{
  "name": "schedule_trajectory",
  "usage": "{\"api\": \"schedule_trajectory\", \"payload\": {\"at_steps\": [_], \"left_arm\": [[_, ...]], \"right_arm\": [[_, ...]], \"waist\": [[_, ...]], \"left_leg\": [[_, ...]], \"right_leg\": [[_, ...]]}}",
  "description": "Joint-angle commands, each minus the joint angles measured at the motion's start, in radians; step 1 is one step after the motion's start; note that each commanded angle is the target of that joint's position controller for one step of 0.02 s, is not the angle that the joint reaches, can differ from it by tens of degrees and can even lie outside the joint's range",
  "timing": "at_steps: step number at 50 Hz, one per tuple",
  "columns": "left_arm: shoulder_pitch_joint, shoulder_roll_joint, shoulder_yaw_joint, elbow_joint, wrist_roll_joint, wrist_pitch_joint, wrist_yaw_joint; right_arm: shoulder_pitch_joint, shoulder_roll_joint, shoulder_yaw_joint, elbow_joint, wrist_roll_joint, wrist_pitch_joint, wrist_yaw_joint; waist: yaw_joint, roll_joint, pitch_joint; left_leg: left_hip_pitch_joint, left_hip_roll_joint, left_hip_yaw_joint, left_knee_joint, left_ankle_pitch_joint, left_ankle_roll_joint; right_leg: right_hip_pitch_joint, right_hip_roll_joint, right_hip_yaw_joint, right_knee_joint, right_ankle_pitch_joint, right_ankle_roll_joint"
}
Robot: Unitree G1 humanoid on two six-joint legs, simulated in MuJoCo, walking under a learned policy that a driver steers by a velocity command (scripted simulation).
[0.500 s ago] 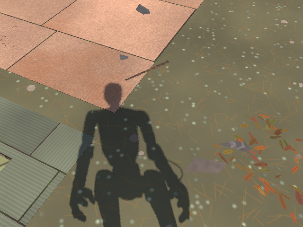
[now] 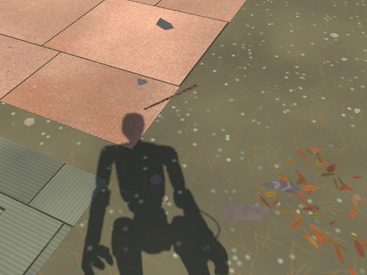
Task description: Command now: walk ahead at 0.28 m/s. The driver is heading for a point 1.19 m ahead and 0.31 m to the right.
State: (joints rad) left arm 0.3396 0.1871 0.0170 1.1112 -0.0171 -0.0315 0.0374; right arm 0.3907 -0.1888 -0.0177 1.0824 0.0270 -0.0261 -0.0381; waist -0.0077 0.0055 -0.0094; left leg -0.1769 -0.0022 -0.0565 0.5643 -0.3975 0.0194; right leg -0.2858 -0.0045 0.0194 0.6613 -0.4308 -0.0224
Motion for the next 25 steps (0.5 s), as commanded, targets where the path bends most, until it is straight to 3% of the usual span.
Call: {"api": "schedule_trajectory", "payload": {"at_steps": [1,2,3,4,5,6,7,8,9,10,11,13,16,18,21,23,24,25], "left_arm": [[-0.029,0.034,0.004,-0.067,-0.013,-0.058,-0.024],[0.033,0.026,0.005,-0.051,-0.019,-0.066,-0.028],[0.126,0.038,0.012,-0.017,-0.017,-0.07,-0.029],[0.254,0.109,0.035,0.021,-0.009,-0.074,-0.029],[0.401,0.258,0.074,0.042,-0.012,-0.082,-0.042],[0.37,0.211,0.054,0.028,0.01,-0.093,-0.047],[0.276,0.154,0.039,-0.002,0.012,-0.1,-0.047],[0.219,0.131,0.031,-0.027,0.01,-0.1,-0.051],[0.193,0.118,0.025,-0.036,0.007,-0.095,-0.054],[0.198,0.086,0.013,-0.036,0.01,-0.086,-0.053],[0.221,0.068,0.007,-0.031,0.013,-0.075,-0.049],[0.25,0.078,0.004,-0.033,0.017,-0.06,-0.035],[0.216,0.133,0.01,-0.066,0.023,-0.053,-0.014],[0.235,0.166,0.02,-0.067,0.015,-0.056,-0.009],[0.238,0.173,0.032,-0.063,-0.003,-0.058,-0.008],[0.214,0.189,0.041,-0.07,0.003,-0.051,-0.009],[0.206,0.192,0.043,-0.075,0.009,-0.043,-0.011],[0.188,0.182,0.039,-0.085,0.017,-0.034,-0.014]], "right_arm": [[0.035,-0.18,-0.04,-0.037,0.008,-0.023,0.005],[-0.023,-0.173,-0.037,-0.058,0.011,-0.024,0.008],[-0.084,-0.158,-0.032,-0.082,0.015,-0.025,0.011],[-0.132,-0.116,-0.022,-0.108,0.012,-0.034,0.012],[-0.138,-0.065,-0.011,-0.148,0.004,-0.055,0.008],[-0.136,-0.084,-0.014,-0.156,0.013,-0.077,0.011],[-0.129,-0.093,-0.016,-0.153,0.022,-0.091,0.023],[-0.123,-0.09,-0.016,-0.144,0.019,-0.1,0.032],[-0.145,-0.112,-0.027,-0.149,0.013,-0.106,0.036],[-0.179,-0.135,-0.041,-0.158,0.004,-0.108,0.041],[-0.189,-0.125,-0.043,-0.163,0.003,-0.104,0.049],[-0.227,-0.079,-0.035,-0.176,0.002,-0.09,0.061],[-0.398,-0.038,-0.012,-0.247,-0.002,-0.084,0.066],[-0.461,-0.056,-0.009,-0.274,0.001,-0.081,0.071],[-0.504,-0.1,-0.015,-0.304,0.007,-0.082,0.08],[-0.452,-0.142,-0.034,-0.302,0.005,-0.088,0.083],[-0.365,-0.172,-0.051,-0.282,0.005,-0.089,0.079],[-0.195,-0.211,-0.076,-0.233,0.01,-0.086,0.071]], "waist": [[0.006,0.18,0.21],[0.053,0.175,0.218],[0.098,0.131,0.214],[0.139,-0.03,0.175],[0.171,-0.324,0.1],[0.13,-0.26,0.097],[0.083,-0.152,0.152],[0.064,-0.104,0.147],[0.055,-0.071,0.154],[0.056,-0.076,0.144],[0.058,-0.099,0.127],[0.059,-0.094,0.119],[0.074,-0.081,0.16],[0.081,-0.108,0.168],[0.057,-0.107,0.184],[0.005,-0.12,0.12],[-0.044,-0.134,0.051],[-0.129,-0.133,-0.049]], "left_leg": [[-0.167,0.262,-0.398,-0.372,-0.412,0.203],[-0.225,0.23,-0.339,-0.336,-0.365,0.175],[-0.294,0.16,-0.239,-0.248,-0.265,0.13],[-0.396,0.053,-0.08,0.0,-0.083,0.07],[-0.541,-0.061,0.073,0.354,-0.056,0.013],[-0.629,-0.034,-0.024,0.57,-0.126,0.025],[-0.68,0.018,-0.051,0.675,-0.061,0.049],[-0.686,0.052,-0.042,0.687,0.026,0.065],[-0.703,0.079,-0.021,0.648,0.094,0.072],[-0.682,0.099,0.002,0.6,0.14,0.07],[-0.656,0.105,0.025,0.56,0.165,0.062],[-0.637,0.101,0.064,0.471,0.207,0.036],[-0.538,0.07,0.101,0.205,0.32,0.002],[-0.445,0.043,0.123,0.101,0.375,-0.001],[-0.414,0.04,0.097,0.009,0.401,0.033],[-0.317,0.009,0.107,-0.013,0.37,0.067],[-0.189,-0.022,0.121,-0.002,0.343,0.085],[0.025,-0.042,0.126,-0.011,0.336,0.111]], "right_leg": [[-0.105,0.009,-0.053,0.064,-0.01,-0.044],[0.002,0.01,-0.058,-0.058,-0.011,-0.063],[0.151,0.017,-0.041,-0.183,0.031,-0.067],[0.301,-0.079,0.145,-0.281,0.018,-0.092],[0.438,-0.298,0.555,-0.452,-0.054,-0.211],[0.434,-0.387,0.744,-0.504,-0.044,-0.258],[0.403,-0.375,0.643,-0.484,0.033,-0.24],[0.392,-0.327,0.516,-0.484,0.094,-0.214],[0.399,-0.295,0.413,-0.493,0.195,-0.189],[0.4,-0.251,0.311,-0.499,0.316,-0.158],[0.4,-0.222,0.244,-0.502,0.397,-0.142],[0.381,-0.201,0.169,-0.513,0.482,-0.144],[0.24,-0.178,0.102,-0.562,0.457,-0.151],[0.193,-0.187,0.086,-0.592,0.438,-0.157],[0.266,-0.232,0.072,-0.577,0.506,-0.145],[0.344,-0.247,0.046,-0.469,0.784,-0.119],[0.349,-0.238,0.037,-0.348,0.979,-0.105],[0.294,-0.197,0.017,-0.151,1.065,-0.081]]}}
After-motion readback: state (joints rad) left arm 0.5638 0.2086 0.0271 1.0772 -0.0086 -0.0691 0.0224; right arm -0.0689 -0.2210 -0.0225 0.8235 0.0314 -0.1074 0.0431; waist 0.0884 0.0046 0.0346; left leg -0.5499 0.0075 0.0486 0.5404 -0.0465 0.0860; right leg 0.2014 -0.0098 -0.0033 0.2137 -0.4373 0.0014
